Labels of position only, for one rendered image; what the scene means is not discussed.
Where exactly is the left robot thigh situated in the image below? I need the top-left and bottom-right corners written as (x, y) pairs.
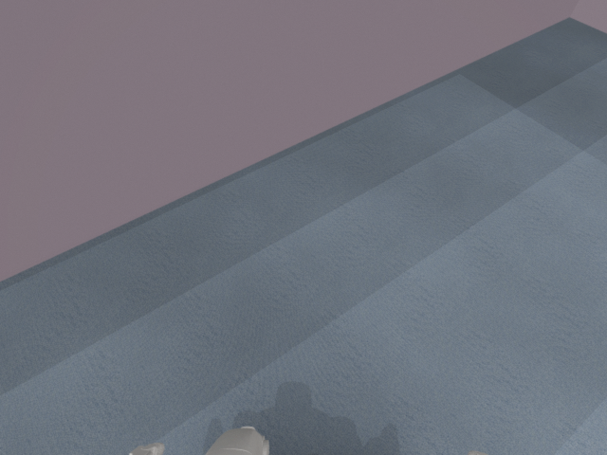
top-left (206, 428), bottom-right (269, 455)

